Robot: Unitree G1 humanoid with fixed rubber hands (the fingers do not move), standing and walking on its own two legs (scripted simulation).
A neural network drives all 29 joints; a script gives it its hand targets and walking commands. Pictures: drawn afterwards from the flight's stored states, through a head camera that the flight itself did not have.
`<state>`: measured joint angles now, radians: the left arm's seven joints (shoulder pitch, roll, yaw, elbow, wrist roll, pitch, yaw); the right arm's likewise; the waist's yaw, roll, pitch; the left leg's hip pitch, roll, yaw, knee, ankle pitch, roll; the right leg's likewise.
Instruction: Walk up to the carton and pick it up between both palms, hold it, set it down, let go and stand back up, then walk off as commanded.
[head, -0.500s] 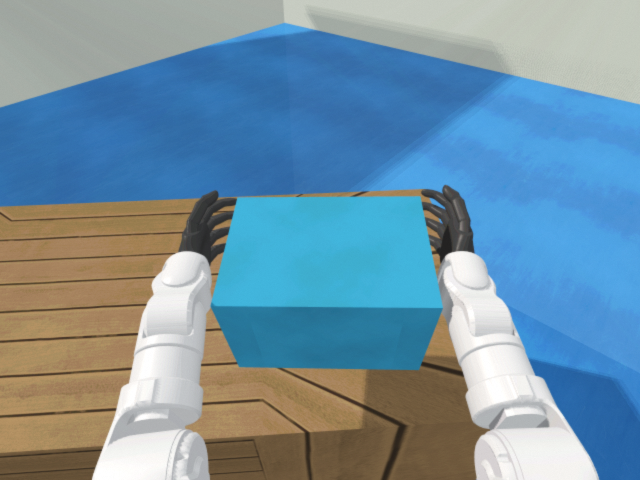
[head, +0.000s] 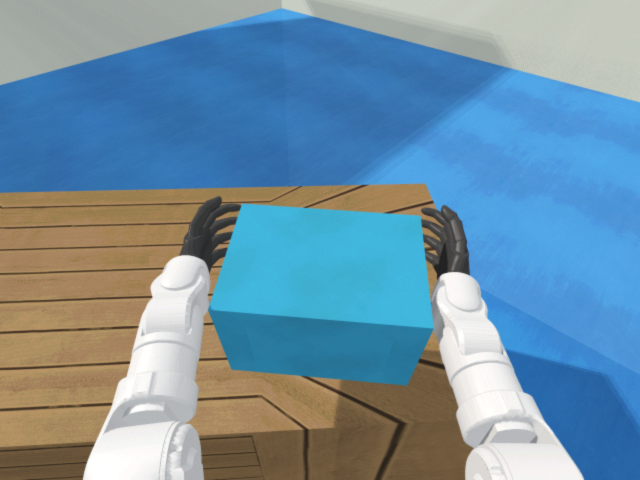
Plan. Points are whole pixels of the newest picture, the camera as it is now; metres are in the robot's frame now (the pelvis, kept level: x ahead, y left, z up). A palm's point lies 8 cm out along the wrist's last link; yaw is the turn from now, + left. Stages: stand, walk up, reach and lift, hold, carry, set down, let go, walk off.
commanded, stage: set down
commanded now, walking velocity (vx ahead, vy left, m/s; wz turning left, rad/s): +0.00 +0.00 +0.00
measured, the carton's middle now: (324, 294) +0.34 +0.00 +0.07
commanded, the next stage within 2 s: none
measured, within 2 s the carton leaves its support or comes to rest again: rests again in 1.78 s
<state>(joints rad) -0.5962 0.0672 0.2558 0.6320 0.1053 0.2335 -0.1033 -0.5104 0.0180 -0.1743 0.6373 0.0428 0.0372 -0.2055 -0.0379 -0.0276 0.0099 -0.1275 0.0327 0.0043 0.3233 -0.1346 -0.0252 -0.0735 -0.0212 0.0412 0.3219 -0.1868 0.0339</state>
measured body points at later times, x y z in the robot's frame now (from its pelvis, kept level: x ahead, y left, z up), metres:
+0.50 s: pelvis +0.00 +0.00 +0.00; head +0.00 +0.01 +0.45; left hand +0.41 +0.15 +0.09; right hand +0.37 -0.17 +0.07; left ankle +0.03 +0.14 -0.75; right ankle +0.00 -0.14 -0.75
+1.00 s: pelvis +0.02 +0.00 +0.00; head +0.05 +0.02 +0.45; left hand +0.43 +0.16 +0.04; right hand +0.37 -0.17 +0.03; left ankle +0.03 +0.14 -0.75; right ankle +0.00 -0.14 -0.75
